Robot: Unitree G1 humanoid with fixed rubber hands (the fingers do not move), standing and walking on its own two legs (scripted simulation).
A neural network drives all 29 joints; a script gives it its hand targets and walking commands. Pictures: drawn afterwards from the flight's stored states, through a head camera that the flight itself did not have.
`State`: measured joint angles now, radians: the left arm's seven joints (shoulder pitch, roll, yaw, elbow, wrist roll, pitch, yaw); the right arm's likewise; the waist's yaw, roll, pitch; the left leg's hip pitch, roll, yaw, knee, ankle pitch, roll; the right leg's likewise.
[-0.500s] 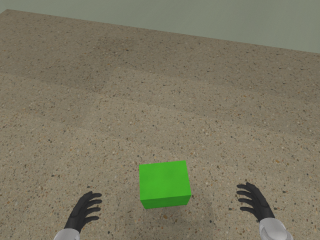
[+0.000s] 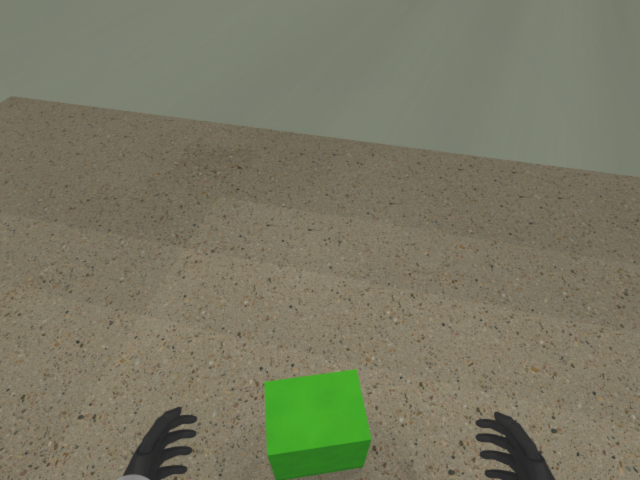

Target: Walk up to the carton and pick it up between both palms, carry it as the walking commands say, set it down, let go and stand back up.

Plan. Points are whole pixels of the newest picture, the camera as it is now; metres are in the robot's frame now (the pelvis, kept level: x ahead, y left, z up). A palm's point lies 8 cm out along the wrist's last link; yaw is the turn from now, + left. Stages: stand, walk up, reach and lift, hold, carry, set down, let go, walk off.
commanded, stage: let go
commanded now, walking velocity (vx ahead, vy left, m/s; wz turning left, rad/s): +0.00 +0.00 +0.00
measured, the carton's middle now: (315, 426) +0.41 +0.04 -0.65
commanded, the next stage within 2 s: stand in 0.04 s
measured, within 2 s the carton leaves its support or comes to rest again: neither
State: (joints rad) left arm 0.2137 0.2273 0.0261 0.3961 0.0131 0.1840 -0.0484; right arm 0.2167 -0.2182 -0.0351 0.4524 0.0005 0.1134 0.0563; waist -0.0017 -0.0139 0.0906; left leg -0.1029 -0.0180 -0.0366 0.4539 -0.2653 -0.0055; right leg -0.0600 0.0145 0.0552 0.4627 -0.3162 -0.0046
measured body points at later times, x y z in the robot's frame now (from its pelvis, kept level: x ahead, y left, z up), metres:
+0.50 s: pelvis +0.05 +0.01 -0.01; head +0.04 +0.02 +0.44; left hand +0.11 +0.29 -0.13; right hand +0.14 -0.24 -0.13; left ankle -0.01 +0.13 -0.74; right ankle -0.04 -0.12 -0.74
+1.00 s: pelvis +0.04 +0.02 -0.01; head +0.04 +0.02 +0.44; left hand +0.02 +0.27 -0.16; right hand +0.08 -0.24 -0.15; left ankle -0.01 +0.13 -0.74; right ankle -0.04 -0.12 -0.74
